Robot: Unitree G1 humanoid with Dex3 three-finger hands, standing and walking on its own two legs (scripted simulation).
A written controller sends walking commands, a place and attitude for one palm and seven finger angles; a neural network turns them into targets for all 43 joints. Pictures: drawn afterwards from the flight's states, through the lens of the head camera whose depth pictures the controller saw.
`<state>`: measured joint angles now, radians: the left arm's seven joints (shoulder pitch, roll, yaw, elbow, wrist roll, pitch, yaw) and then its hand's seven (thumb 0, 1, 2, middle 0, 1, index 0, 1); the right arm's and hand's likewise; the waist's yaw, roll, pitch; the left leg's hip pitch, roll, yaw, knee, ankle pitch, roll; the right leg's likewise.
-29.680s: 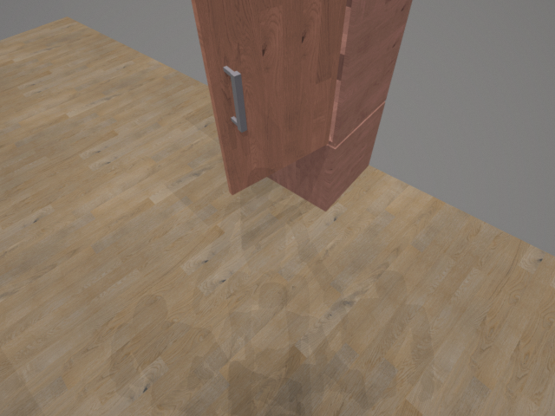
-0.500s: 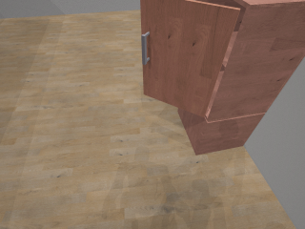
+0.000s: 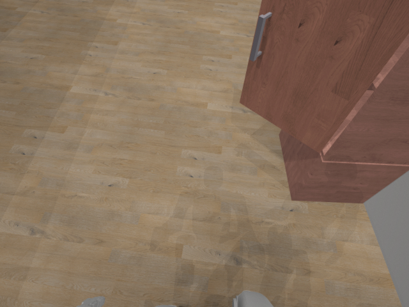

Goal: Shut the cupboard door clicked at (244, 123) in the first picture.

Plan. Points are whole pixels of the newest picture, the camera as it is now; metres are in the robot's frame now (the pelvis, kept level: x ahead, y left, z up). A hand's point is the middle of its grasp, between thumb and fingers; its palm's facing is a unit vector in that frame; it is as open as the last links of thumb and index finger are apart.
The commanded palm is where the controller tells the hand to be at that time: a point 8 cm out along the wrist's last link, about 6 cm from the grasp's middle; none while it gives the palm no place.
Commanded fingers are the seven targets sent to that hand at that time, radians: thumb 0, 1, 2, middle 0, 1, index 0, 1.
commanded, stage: walk to a spot facing it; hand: left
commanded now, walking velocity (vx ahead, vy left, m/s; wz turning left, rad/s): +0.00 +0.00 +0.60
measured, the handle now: (260, 37) +0.94 -0.17 +0.00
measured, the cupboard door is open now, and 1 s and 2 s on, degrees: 49 49 49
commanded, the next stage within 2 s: turn to face it in 1.46 s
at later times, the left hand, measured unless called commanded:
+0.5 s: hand out of the picture -0.01 +0.17 -0.16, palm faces +0.34 -0.90 -0.27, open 7.4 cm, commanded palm none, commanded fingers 0.00 0.90 0.90 -0.20 -0.30 -0.20 -0.30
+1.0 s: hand out of the picture +0.09 +0.25 -0.15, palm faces +0.52 -0.83 -0.23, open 7.4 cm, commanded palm none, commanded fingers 0.00 0.90 0.90 -0.20 -0.30 -0.20 -0.30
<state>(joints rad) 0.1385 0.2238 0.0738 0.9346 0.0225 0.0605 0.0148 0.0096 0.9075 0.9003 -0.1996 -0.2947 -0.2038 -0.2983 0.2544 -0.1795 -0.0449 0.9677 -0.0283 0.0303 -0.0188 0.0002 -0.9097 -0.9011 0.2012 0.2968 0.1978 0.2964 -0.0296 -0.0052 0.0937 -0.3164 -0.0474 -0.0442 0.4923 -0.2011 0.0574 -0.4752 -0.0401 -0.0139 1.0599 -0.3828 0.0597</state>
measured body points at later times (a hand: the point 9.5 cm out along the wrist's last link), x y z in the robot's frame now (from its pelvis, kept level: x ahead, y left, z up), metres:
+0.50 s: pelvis -0.01 -0.05 +0.00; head +0.05 -0.03 +0.44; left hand -0.03 +0.22 -0.14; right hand +0.16 -0.27 -0.15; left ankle -0.05 +0.08 -0.70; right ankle +0.00 -0.17 -0.74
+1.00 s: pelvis +0.10 +0.02 +0.00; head +0.14 +0.04 +0.44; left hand +0.07 +0.30 -0.13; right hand +0.21 -0.19 -0.16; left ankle -0.05 +0.07 -0.74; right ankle +0.26 -0.03 -0.72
